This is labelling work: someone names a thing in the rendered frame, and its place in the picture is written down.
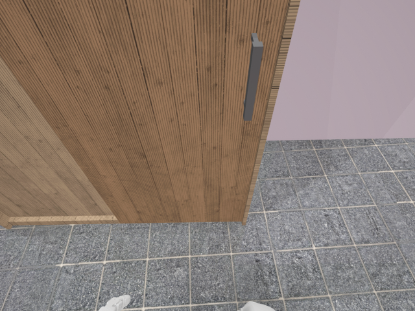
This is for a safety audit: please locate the handle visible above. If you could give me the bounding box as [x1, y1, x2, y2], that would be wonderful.
[243, 33, 263, 121]

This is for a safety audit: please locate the robot left hand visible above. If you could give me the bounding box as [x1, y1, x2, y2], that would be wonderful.
[99, 295, 130, 311]

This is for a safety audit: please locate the wardrobe door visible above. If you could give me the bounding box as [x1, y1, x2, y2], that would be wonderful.
[0, 57, 114, 217]
[0, 0, 289, 224]

